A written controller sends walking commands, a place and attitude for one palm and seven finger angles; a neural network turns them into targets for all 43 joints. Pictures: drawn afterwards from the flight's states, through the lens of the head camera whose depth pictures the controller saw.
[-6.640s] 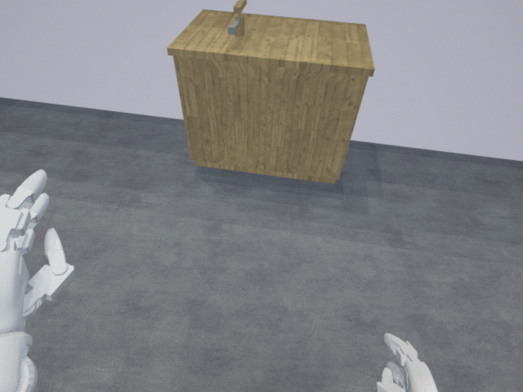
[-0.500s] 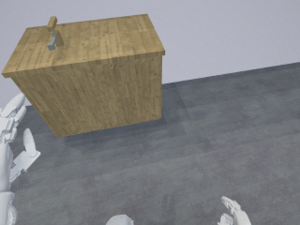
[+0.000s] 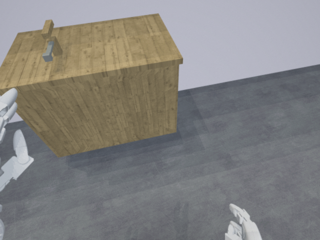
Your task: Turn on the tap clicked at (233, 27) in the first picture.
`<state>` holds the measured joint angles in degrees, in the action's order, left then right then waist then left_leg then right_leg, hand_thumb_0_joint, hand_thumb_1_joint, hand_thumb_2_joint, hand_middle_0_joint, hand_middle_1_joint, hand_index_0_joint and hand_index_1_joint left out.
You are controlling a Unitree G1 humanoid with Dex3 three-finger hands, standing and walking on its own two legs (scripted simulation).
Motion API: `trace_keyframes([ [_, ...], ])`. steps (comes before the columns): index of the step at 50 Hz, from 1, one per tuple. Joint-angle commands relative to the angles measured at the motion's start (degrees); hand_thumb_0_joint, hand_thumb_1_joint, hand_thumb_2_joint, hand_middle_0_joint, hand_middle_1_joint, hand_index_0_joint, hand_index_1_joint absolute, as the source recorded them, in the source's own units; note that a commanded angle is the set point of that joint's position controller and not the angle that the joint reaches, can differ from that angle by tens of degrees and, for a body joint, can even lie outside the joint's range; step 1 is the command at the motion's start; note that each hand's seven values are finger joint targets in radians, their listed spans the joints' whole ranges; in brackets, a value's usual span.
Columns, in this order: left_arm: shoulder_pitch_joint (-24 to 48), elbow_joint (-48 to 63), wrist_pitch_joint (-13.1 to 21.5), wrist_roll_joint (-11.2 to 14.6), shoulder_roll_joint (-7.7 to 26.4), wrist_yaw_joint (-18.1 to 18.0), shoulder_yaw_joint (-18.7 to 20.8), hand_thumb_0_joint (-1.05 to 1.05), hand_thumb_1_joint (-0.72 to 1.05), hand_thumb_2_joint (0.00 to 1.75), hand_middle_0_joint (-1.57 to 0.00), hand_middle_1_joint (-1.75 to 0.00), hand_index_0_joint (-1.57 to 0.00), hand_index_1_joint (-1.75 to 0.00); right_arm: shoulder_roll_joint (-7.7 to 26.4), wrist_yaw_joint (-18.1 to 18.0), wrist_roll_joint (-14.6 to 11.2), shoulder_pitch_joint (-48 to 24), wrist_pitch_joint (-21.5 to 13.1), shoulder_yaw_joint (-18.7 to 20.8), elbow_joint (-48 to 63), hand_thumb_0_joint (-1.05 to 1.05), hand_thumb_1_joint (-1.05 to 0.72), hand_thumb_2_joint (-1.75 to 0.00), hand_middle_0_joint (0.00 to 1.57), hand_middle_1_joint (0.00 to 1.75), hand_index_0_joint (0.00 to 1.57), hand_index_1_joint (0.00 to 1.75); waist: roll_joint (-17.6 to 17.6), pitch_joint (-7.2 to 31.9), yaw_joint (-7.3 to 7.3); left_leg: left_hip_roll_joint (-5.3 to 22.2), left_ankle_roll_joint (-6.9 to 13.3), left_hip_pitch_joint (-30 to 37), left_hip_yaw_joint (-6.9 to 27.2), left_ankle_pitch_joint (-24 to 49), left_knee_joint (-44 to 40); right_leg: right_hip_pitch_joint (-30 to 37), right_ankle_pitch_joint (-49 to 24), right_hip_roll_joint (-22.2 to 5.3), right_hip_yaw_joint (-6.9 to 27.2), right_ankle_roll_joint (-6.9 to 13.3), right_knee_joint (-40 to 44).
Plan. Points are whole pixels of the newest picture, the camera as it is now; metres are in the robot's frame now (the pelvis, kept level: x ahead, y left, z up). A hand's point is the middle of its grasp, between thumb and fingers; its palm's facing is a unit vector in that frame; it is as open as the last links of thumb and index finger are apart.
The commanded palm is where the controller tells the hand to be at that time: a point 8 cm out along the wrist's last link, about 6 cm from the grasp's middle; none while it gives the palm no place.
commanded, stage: take the last steps up to it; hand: left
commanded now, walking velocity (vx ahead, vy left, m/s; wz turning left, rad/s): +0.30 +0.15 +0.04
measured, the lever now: (47, 57) +0.78 +0.52 +0.03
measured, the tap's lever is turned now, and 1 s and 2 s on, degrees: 0 0 0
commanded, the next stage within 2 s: come to a stop and stand still in 1.54 s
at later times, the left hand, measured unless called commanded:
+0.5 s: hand (11, 105) +0.34 +0.33 +0.19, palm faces +0.41 -0.82 -0.41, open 7.4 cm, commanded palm +0.27 +0.36 +0.19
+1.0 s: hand (29, 82) +0.43 +0.33 +0.18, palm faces +0.32 -0.84 -0.45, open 7.4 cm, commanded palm +0.37 +0.39 +0.19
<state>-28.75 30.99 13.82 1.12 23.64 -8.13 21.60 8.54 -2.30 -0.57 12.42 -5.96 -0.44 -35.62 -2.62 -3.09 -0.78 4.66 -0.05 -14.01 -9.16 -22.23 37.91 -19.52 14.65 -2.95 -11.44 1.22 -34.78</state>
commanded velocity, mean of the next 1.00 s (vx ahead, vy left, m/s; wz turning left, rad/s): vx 0.29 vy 0.13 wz -0.01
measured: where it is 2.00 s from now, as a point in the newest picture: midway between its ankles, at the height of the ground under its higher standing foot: (139, 220)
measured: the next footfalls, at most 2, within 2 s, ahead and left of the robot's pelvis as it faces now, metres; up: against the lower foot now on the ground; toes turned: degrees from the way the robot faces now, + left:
left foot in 0.38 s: +0.20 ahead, +0.20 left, +0.00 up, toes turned +9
right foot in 0.70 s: +0.22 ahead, +0.00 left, +0.00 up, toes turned -12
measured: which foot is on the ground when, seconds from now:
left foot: down 0.00-0.00, up 0.02-0.36, down 0.38-0.72, up 0.74-1.00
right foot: down 0.00-0.38, up 0.40-0.68, down 0.70-1.00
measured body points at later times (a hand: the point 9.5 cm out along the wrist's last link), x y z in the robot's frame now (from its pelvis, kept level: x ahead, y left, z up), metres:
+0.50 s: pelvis +0.11 +0.08 +0.00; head +0.13 +0.09 +0.45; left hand +0.31 +0.37 +0.21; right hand +0.28 -0.15 -0.08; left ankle +0.16 +0.19 -0.72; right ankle +0.06 -0.03 -0.66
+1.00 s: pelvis +0.20 +0.11 +0.02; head +0.24 +0.11 +0.47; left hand +0.40 +0.37 +0.21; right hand +0.34 -0.16 -0.08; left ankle +0.27 +0.27 -0.69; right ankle +0.18 +0.01 -0.72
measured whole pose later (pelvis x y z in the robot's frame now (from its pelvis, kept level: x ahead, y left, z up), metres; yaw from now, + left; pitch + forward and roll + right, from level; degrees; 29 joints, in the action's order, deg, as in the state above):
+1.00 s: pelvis +0.20 +0.11 +0.02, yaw -2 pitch +0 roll +2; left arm -29.0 30.3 14.5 1.0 20.3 -8.3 19.8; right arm 15.1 -2.8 0.2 11.5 -3.6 3.0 -35.6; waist 1.6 -5.2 -0.8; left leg 5.4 -0.7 -26.3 -5.9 -15.7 42.6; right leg -11.7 16.7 -6.0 -9.0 0.3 -28.8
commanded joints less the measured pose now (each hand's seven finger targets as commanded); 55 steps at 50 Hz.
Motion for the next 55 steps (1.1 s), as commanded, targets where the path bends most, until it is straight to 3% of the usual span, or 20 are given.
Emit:
trace_keyframes([
  [1, 3.78, 1.82, 2.74, 1.49, 9.20, -0.83, 9.87, 0.00, 0.90, 0.90, -0.20, -0.30, -0.20, -0.30, 8.97, -0.38, 0.04, -5.37, -0.88, 4.42, 7.03, 0.00, -0.90, -0.90, 0.20, 0.30, 0.20, 0.30, 18.00, 7.63, 1.78, -0.99, -0.33, -27.56, 10.34, -5.28, 34.09, 21.35, -1.66, -24.37, 41.88, 9.46, 19.73],
  [4, 4.48, 4.71, 4.52, 0.80, 7.78, 0.15, 7.73, 0.00, 0.90, 0.90, -0.20, -0.30, -0.20, -0.30, 7.97, 0.24, 0.02, -7.18, 0.73, 3.00, 6.06, 0.00, -0.90, -0.90, 0.20, 0.30, 0.20, 0.30, 8.19, 4.23, 1.18, 2.34, -1.72, -29.04, 10.98, 2.62, 37.25, 15.20, -5.53, -20.83, 24.91, 8.03, 18.47],
  [7, 3.60, 6.87, 5.45, 0.12, 7.43, -0.41, 6.50, 0.00, 0.90, 0.90, -0.20, -0.30, -0.20, -0.30, 8.77, 0.31, 0.44, -6.65, 0.95, 3.21, 5.97, 0.00, -0.90, -0.90, 0.20, 0.30, 0.20, 0.30, 9.01, 5.28, 0.54, 3.23, -1.73, -25.04, 8.39, 6.70, 26.42, 12.26, -14.78, -17.59, 14.46, 6.32, 17.04],
  [16, 4.87, 13.03, 4.67, -0.01, 8.03, -2.82, 8.21, 0.00, 0.90, 0.90, -0.20, -0.30, -0.20, -0.30, 7.90, -1.25, 0.65, -4.17, -0.94, 4.58, 9.19, 0.00, -0.90, -0.90, 0.20, 0.30, 0.20, 0.30, 9.43, 8.95, 1.22, -2.88, -0.27, 0.92, -3.51, 11.51, -10.32, 10.76, -9.03, -12.61, 9.26, 3.26, 7.77],
  [17, 5.67, 12.38, 4.96, -0.05, 7.59, -2.67, 7.89, 0.00, 0.90, 0.90, -0.20, -0.30, -0.20, -0.30, 8.67, -1.67, 0.35, -3.17, -1.03, 5.09, 9.14, 0.00, -0.90, -0.90, 0.20, 0.30, 0.20, 0.30, 3.32, 9.51, 0.34, -2.12, 0.45, 6.39, -2.48, 11.56, -13.10, 7.75, -8.43, -10.43, 7.71, 1.85, 0.47],
  [19, 6.89, 12.16, 5.47, 0.18, 5.98, -2.33, 6.44, 0.00, 0.90, 0.90, -0.20, -0.30, -0.20, -0.30, 10.93, -1.31, -0.28, -2.44, -1.21, 6.01, 9.85, 0.00, -0.90, -0.90, 0.20, 0.30, 0.20, 0.30, -16.56, 11.10, -0.28, 15.55, 8.91, 17.57, 23.81, 24.73, -18.48, -11.30, 20.99, -0.24, 3.52, -2.59, -26.93],
  [22, 6.64, 8.97, 5.40, 0.61, 8.41, -1.48, 8.01, 0.00, 0.90, 0.90, -0.20, -0.30, -0.20, -0.30, 9.29, -1.25, -0.43, -4.37, -1.67, 5.18, 8.08, 0.00, -0.90, -0.90, 0.20, 0.30, 0.20, 0.30, -10.77, 8.38, -0.24, 17.80, 15.55, 9.69, 27.01, 9.32, -21.08, -19.06, 17.74, -4.15, 9.53, -2.44, -37.00],
  [26, 3.34, 15.51, 5.24, 0.74, 6.17, -1.21, 6.08, 0.00, 0.90, 0.90, -0.20, -0.30, -0.20, -0.30, 8.73, -0.57, -0.39, -5.15, -3.23, 4.23, 7.50, 0.00, -0.90, -0.90, 0.20, 0.30, 0.20, 0.30, -11.56, 9.13, 0.88, 12.18, 11.53, 4.26, 13.18, 14.55, -20.71, -10.98, 10.20, -3.73, 5.55, -2.85, -23.57],
  [33, 4.06, 6.18, 1.90, 0.78, 6.83, -1.65, 6.88, 0.00, 0.90, 0.90, -0.20, -0.30, -0.20, -0.30, 8.78, -2.09, 0.17, -4.99, -2.63, 2.88, 7.14, 0.00, -0.90, -0.90, 0.20, 0.30, 0.20, 0.30, -4.90, 8.35, 1.02, 10.24, 6.85, -2.33, 8.09, 2.50, -16.68, 6.83, 5.14, 0.13, 0.68, -2.52, 1.81],
  [34, 5.30, 4.60, 1.74, 0.59, 7.04, -1.65, 6.79, 0.00, 0.90, 0.90, -0.20, -0.30, -0.20, -0.30, 8.65, -2.35, 0.17, -5.31, -2.20, 2.79, 6.94, 0.00, -0.90, -0.90, 0.20, 0.30, 0.20, 0.30, -1.70, 7.67, 1.21, 9.23, 5.85, -6.21, 7.77, 0.01, -11.98, 11.08, 3.76, -1.24, 3.30, -1.58, 7.06],
  [35, 5.79, 2.93, 1.68, 0.13, 7.85, -1.62, 7.10, 0.00, 0.90, 0.90, -0.20, -0.30, -0.20, -0.30, 8.20, -2.32, 0.16, -5.15, -1.68, 2.87, 6.91, 0.00, -0.90, -0.90, 0.20, 0.30, 0.20, 0.30, 6.50, 7.93, 1.46, 4.97, 4.18, -11.51, 4.18, -2.20, -0.69, 14.47, 6.98, -7.13, 14.76, 1.84, 12.92],
  [36, 6.56, 1.62, 1.58, 0.20, 9.21, -1.73, 7.93, 0.00, 0.90, 0.90, -0.20, -0.30, -0.20, -0.30, 7.23, -1.88, 0.24, -5.34, -1.33, 2.50, 7.43, 0.00, -0.90, -0.90, 0.20, 0.30, 0.20, 0.30, 19.35, 7.50, 1.47, -1.98, 1.37, -22.58, 0.66, -7.05, 13.69, 19.65, 6.42, -18.61, 35.56, 7.78, 18.91],
  [37, 8.60, 0.81, 1.61, 1.26, 7.58, -1.32, 6.56, 0.00, 0.90, 0.90, -0.20, -0.30, -0.20, -0.30, 9.06, -1.02, 0.15, -5.63, -1.71, 3.62, 7.40, 0.00, -0.90, -0.90, 0.20, 0.30, 0.20, 0.30, 23.42, 6.55, 2.05, -2.69, -0.19, -27.21, 5.89, -6.34, 25.27, 20.25, 6.31, -23.36, 43.81, 10.00, 21.94],
  [38, 11.06, 2.15, 1.93, 1.16, 7.43, -0.95, 5.89, 0.00, 0.90, 0.90, -0.20, -0.30, -0.20, -0.30, 9.19, -0.31, 0.09, -6.37, -1.55, 3.42, 7.10, 0.00, -0.90, -0.90, 0.20, 0.30, 0.20, 0.30, 18.73, 5.79, 1.32, -1.73, -0.62, -29.20, 10.09, -3.75, 31.58, 19.37, 6.28, -23.42, 43.29, 10.81, 21.37],
  [40, 10.03, 4.22, 3.68, 0.36, 7.13, -0.82, 5.27, 0.00, 0.90, 0.90, -0.20, -0.30, -0.20, -0.30, 8.27, -0.25, 0.21, -5.79, -0.99, 2.32, 5.58, 0.00, -0.90, -0.90, 0.20, 0.30, 0.20, 0.30, 8.02, 4.37, 0.97, 0.98, -1.50, -28.92, 10.47, 1.34, 33.35, 17.66, -5.58, -20.49, 27.36, 9.34, 18.65],
  [43, 8.60, 8.18, 5.16, -0.36, 7.78, -1.11, 5.12, 0.00, 0.90, 0.90, -0.20, -0.30, -0.20, -0.30, 8.69, -0.70, 0.32, -7.02, -0.40, 2.75, 6.14, 0.00, -0.90, -0.90, 0.20, 0.30, 0.20, 0.30, 7.23, 5.31, 0.66, 1.79, -1.62, -24.13, 7.76, 4.06, 23.20, 16.04, -21.02, -17.44, 15.11, 6.79, 16.49],
  [51, 3.24, 13.55, 4.42, 0.48, 8.64, -3.18, 8.82, 0.00, 0.90, 0.90, -0.20, -0.30, -0.20, -0.30, 7.79, -1.59, 0.70, -3.71, -0.85, 4.15, 9.74, 0.00, -0.90, -0.90, 0.20, 0.30, 0.20, 0.30, 7.18, 9.96, 1.17, -3.24, -0.38, 1.16, -2.62, 12.39, -10.42, 11.79, -9.33, -11.24, 9.50, 3.87, 7.96],
  [52, 4.44, 13.05, 4.64, 0.52, 7.87, -2.97, 8.01, 0.00, 0.90, 0.90, -0.20, -0.30, -0.20, -0.30, 8.75, -2.01, 0.32, -3.11, -0.97, 4.80, 9.78, 0.00, -0.90, -0.90, 0.20, 0.30, 0.20, 0.30, 2.81, 9.80, 0.63, -1.86, 0.26, 6.15, -0.72, 12.38, -13.17, 8.18, -6.21, -9.60, 9.11, 2.57, 2.19],
  [54, 6.39, 13.15, 5.17, 0.62, 6.60, -2.73, 6.70, 0.00, 0.90, 0.90, -0.20, -0.30, -0.20, -0.30, 11.16, -1.87, -0.29, -2.44, -1.18, 5.61, 10.38, 0.00, -0.90, -0.90, 0.20, 0.30, 0.20, 0.30, -15.18, 10.91, -0.01, 15.48, 8.77, 16.81, 24.77, 24.45, -18.26, -10.23, 20.44, 0.65, 4.32, -2.01, -22.44],
  [55, 5.97, 8.56, 5.29, 0.40, 8.57, -2.48, 7.78, 0.00, 0.90, 0.90, -0.20, -0.30, -0.20, -0.30, 10.29, -2.01, 0.06, -3.21, -1.48, 4.89, 9.59, 0.00, -0.90, -0.90, 0.20, 0.30, 0.20, 0.30, -14.78, 10.49, -0.04, 18.83, 12.80, 13.78, 30.36, 21.10, -20.66, -13.64, 22.81, 0.62, 7.37, -1.59, -31.44],
])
